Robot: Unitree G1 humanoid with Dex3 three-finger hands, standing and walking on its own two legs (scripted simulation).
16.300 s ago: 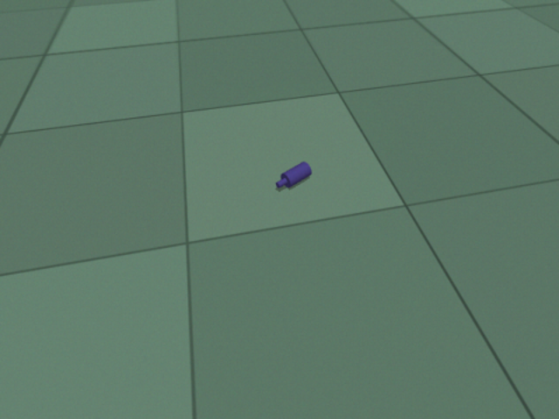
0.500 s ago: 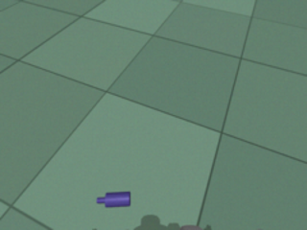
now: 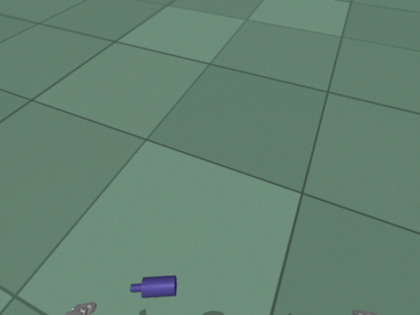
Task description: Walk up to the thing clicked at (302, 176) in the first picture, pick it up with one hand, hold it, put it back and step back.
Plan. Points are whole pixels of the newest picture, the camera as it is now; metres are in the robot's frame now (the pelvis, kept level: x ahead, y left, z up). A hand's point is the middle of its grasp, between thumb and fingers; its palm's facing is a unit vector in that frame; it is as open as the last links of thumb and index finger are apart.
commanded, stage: walk up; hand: left
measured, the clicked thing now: (153, 286) +0.36 +0.26 -0.74
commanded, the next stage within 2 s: none
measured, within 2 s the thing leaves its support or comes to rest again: neither
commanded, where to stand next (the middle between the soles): +0.01 +0.01 m, yaw +0 degrees
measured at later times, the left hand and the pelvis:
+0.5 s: hand out of the picture +0.06 +0.25 -0.16, palm faces +0.03 -0.95 -0.32, open 7.3 cm; pelvis -0.01 -0.01 +0.00, yaw +0 degrees
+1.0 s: hand out of the picture +0.08 +0.24 -0.15, palm faces +0.02 -0.95 -0.33, open 7.3 cm; pelvis -0.01 -0.01 +0.00, yaw +0 degrees
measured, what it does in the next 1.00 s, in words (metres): stands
